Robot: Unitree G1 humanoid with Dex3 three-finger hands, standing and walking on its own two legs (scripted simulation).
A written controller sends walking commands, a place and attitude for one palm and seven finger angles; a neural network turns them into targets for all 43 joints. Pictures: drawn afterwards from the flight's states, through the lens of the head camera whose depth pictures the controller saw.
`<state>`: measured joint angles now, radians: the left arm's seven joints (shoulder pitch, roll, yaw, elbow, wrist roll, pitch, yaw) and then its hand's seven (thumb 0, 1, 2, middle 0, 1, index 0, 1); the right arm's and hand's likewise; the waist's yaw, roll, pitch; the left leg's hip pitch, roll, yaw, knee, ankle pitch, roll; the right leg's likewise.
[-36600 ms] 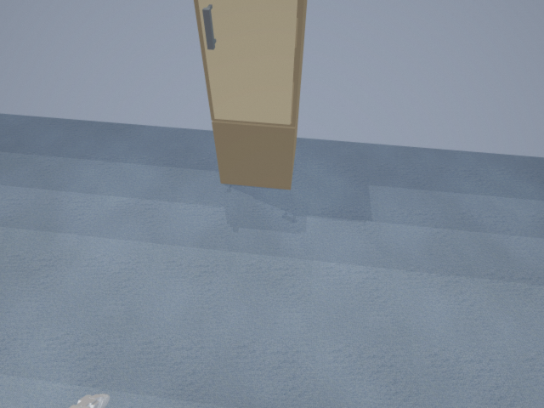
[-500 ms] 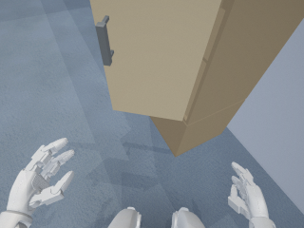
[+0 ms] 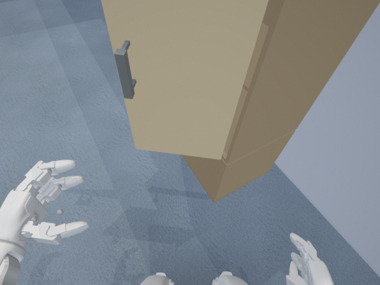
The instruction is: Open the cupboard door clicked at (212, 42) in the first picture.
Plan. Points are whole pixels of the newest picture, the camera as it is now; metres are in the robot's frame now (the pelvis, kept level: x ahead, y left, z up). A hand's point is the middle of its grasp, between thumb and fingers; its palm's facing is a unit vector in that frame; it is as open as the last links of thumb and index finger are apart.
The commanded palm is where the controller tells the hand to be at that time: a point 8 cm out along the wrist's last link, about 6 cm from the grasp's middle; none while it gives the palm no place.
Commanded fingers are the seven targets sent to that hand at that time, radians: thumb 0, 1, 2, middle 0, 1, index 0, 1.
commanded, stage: raise the hand with hooked fingers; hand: left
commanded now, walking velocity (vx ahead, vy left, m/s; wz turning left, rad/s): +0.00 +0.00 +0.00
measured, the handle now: (127, 70) +0.58 +0.20 +0.11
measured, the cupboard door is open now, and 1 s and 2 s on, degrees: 53 53 53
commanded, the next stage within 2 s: move the hooked fingers beside the handle in 1.14 s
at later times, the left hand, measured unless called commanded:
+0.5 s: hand (40, 172) +0.28 +0.28 +0.11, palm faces -0.02 -1.00 -0.04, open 13.9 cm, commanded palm +0.25 +0.33 +0.12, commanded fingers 0.00 -0.50 0.30 -0.30 -1.20 -0.30 -1.20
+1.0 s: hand (50, 158) +0.30 +0.27 +0.13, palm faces -0.02 -1.00 -0.04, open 14.0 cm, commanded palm +0.27 +0.32 +0.13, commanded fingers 0.00 -0.50 0.30 -0.30 -1.20 -0.30 -1.20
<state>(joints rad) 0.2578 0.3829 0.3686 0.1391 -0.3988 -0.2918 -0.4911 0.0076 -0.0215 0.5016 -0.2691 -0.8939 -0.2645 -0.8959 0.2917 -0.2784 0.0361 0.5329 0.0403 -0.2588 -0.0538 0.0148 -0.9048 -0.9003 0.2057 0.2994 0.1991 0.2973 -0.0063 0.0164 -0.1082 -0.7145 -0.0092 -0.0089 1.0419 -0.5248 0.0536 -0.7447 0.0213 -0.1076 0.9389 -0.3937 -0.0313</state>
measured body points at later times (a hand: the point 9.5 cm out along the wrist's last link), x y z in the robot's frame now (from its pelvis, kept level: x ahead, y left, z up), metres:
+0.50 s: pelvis +0.01 +0.01 +0.02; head +0.03 +0.03 +0.47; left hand +0.27 +0.34 +0.12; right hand +0.18 -0.22 -0.04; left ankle -0.01 +0.08 -0.68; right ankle +0.04 -0.11 -0.68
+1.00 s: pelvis +0.00 +0.00 +0.03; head +0.03 +0.00 +0.48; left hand +0.29 +0.32 +0.14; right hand +0.16 -0.25 -0.04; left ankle -0.01 +0.08 -0.68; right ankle +0.04 -0.11 -0.68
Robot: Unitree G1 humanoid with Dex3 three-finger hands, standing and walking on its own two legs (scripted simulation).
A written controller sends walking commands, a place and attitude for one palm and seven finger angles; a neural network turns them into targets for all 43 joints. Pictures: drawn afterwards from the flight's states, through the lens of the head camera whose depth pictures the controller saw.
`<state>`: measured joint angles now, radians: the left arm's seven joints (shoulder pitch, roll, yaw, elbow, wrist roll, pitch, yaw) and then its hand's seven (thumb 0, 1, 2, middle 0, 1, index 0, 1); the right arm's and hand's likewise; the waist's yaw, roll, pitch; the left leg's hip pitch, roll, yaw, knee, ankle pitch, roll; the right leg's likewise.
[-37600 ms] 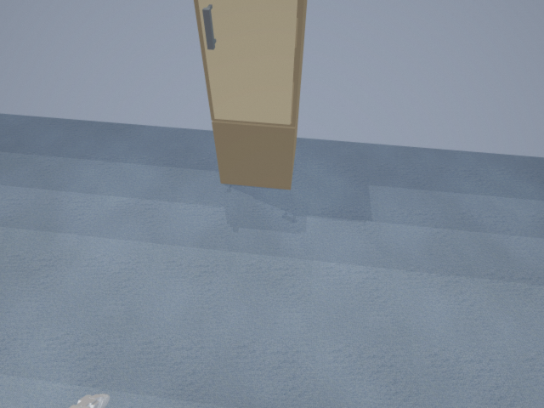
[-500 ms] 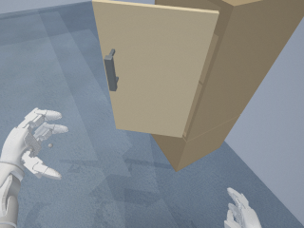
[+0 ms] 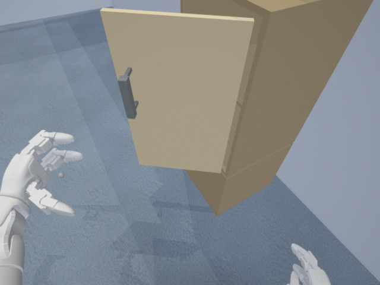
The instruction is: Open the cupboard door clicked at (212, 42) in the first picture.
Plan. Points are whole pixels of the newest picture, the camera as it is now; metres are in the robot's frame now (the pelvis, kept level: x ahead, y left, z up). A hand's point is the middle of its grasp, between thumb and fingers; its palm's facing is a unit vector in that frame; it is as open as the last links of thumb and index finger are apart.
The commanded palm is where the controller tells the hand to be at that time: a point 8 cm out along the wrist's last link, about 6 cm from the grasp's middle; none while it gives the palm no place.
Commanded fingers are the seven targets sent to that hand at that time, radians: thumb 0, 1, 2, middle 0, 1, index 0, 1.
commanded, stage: raise the hand with hooked fingers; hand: left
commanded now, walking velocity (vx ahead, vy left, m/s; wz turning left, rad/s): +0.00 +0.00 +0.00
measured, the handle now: (130, 93) +0.57 +0.21 +0.08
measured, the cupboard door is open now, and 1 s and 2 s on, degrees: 53 53 53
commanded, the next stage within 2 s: move the hooked fingers beside the handle in 0.14 s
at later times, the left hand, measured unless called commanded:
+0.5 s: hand (69, 163) +0.32 +0.27 +0.10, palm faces -0.01 -1.00 -0.02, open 14.0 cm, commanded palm +0.30 +0.31 +0.10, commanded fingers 0.00 -0.50 0.30 -0.30 -1.20 -0.30 -1.20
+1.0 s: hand (82, 136) +0.39 +0.27 +0.10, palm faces -0.04 -1.00 +0.00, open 14.0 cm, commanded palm +0.37 +0.31 +0.09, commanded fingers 0.00 -0.50 0.30 -0.30 -1.20 -0.30 -1.20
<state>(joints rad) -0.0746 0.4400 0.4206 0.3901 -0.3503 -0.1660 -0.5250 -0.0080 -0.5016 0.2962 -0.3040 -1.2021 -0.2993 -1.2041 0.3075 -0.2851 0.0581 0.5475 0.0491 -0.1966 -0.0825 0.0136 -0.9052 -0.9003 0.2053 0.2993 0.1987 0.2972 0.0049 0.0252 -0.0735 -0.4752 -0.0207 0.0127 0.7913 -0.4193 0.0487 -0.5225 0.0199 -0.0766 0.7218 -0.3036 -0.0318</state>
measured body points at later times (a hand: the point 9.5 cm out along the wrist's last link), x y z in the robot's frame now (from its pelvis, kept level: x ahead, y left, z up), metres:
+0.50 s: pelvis +0.00 -0.01 +0.00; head +0.03 -0.01 +0.45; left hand +0.31 +0.32 +0.10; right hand +0.15 -0.26 -0.08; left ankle -0.01 +0.08 -0.71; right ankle +0.04 -0.10 -0.71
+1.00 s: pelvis +0.00 +0.00 +0.00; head +0.06 +0.01 +0.44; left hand +0.38 +0.32 +0.10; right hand +0.09 -0.26 -0.10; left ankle -0.01 +0.08 -0.71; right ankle +0.04 -0.10 -0.71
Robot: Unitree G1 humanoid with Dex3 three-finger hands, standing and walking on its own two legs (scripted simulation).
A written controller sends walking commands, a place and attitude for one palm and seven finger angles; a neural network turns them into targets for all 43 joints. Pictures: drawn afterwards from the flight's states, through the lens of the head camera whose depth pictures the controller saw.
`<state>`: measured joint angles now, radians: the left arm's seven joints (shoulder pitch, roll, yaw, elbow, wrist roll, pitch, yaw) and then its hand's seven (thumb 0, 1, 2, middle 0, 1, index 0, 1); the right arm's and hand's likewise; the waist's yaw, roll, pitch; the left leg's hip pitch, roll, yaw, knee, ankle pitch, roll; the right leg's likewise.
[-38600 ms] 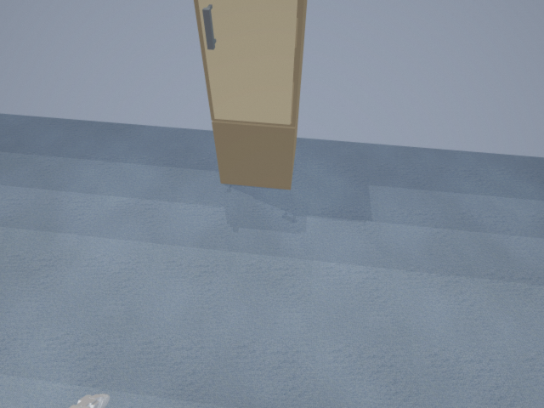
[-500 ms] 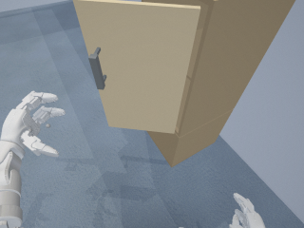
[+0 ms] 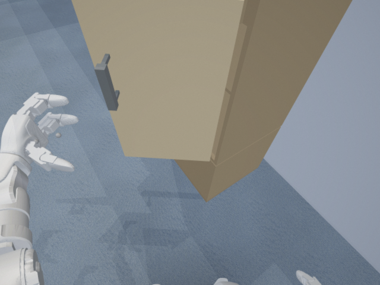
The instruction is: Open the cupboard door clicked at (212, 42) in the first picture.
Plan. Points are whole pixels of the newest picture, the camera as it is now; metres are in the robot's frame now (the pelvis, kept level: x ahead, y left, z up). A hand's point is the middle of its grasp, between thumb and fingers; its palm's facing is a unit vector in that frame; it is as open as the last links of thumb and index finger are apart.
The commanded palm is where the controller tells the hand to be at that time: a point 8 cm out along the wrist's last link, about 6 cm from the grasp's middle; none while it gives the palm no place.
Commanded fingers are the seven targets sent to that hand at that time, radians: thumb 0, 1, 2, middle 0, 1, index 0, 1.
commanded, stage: move the hooked fingers beside the handle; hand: left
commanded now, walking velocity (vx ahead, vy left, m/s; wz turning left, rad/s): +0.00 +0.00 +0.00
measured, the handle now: (109, 83) +0.57 +0.22 +0.08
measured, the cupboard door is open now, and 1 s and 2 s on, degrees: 53 53 53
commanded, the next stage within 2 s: slide the fingers in behind the handle in 1.64 s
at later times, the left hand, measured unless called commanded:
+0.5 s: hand (72, 110) +0.45 +0.27 +0.10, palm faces -0.03 -1.00 +0.00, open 14.0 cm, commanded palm +0.44 +0.32 +0.09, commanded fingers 0.00 -0.50 0.30 -0.30 -1.20 -0.30 -1.20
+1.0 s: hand (83, 91) +0.51 +0.27 +0.09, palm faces -0.03 -1.00 -0.01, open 14.0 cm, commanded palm +0.49 +0.31 +0.08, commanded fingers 0.00 -0.50 0.30 -0.30 -1.20 -0.30 -1.20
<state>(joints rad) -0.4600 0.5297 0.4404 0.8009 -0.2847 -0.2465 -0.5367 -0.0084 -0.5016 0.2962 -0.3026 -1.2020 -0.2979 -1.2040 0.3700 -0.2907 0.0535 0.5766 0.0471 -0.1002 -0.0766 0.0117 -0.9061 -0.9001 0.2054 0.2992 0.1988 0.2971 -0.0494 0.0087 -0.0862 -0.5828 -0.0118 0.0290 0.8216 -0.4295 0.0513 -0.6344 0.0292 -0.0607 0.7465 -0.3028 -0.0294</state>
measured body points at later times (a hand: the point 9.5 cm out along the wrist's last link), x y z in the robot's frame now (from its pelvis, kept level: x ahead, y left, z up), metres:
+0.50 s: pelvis -0.01 +0.01 -0.01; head +0.08 +0.03 +0.43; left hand +0.45 +0.32 +0.10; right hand +0.04 -0.26 -0.11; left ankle -0.02 +0.08 -0.70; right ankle +0.04 -0.11 -0.70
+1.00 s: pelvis +0.00 +0.01 -0.02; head +0.14 +0.03 +0.41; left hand +0.51 +0.32 +0.10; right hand -0.02 -0.27 -0.11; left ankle -0.02 +0.08 -0.70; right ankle +0.04 -0.11 -0.70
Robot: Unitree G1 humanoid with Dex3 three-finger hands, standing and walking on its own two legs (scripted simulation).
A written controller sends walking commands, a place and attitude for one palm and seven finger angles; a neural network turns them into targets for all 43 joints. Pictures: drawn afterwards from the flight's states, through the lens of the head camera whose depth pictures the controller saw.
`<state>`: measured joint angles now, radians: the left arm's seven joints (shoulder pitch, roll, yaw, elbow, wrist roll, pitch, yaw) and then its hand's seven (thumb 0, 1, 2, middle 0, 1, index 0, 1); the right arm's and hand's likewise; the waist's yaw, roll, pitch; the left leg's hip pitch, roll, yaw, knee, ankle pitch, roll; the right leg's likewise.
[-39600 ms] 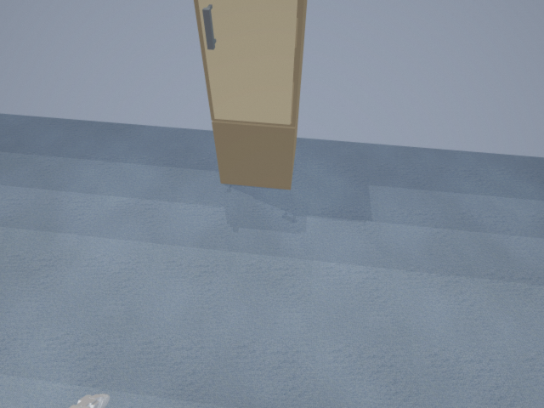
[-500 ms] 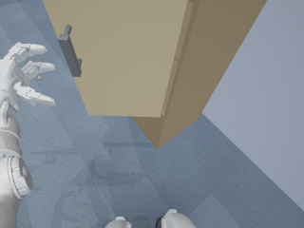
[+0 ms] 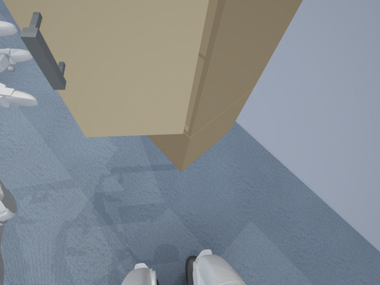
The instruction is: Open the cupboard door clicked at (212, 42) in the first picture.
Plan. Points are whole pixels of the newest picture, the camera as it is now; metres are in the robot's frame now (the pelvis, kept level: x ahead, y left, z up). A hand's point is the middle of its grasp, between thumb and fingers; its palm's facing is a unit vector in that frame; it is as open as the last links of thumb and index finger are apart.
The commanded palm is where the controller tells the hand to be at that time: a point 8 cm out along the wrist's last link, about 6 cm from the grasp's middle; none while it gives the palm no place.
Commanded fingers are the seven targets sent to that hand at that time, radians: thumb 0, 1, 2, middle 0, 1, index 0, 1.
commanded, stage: move the hooked fingers beside the handle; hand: left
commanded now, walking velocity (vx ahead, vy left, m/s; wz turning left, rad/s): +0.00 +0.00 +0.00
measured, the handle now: (48, 53) +0.55 +0.23 +0.10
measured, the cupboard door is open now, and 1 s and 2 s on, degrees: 53 53 53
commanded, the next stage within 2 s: slide the fingers in behind the handle in 0.64 s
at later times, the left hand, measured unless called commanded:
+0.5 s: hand (10, 77) +0.48 +0.28 +0.11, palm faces +0.03 -1.00 -0.01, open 14.0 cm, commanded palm +0.47 +0.32 +0.10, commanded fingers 0.00 -0.50 0.30 -0.30 -1.20 -0.30 -1.20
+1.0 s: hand (20, 75) +0.49 +0.26 +0.11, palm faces -0.01 -1.00 +0.00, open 14.0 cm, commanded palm +0.47 +0.30 +0.10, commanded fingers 0.00 -0.50 0.30 -0.30 -1.20 -0.30 -1.20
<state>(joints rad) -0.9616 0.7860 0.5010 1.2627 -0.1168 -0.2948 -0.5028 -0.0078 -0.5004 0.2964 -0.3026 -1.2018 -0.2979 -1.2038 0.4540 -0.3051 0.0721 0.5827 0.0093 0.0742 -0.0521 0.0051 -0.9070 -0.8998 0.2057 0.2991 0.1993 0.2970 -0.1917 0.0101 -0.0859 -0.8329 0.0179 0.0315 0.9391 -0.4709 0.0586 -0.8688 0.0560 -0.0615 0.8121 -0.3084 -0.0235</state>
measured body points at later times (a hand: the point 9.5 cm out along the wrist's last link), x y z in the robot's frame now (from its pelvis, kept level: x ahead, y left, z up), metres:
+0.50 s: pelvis +0.01 +0.00 +0.00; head +0.12 +0.03 +0.44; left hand +0.48 +0.33 +0.11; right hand +0.04 -0.27 -0.10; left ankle -0.02 +0.07 -0.69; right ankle +0.04 -0.11 -0.69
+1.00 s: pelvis +0.00 +0.00 +0.00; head +0.12 +0.04 +0.43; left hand +0.49 +0.32 +0.11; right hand -0.01 -0.27 -0.10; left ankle -0.02 +0.07 -0.69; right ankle +0.04 -0.11 -0.69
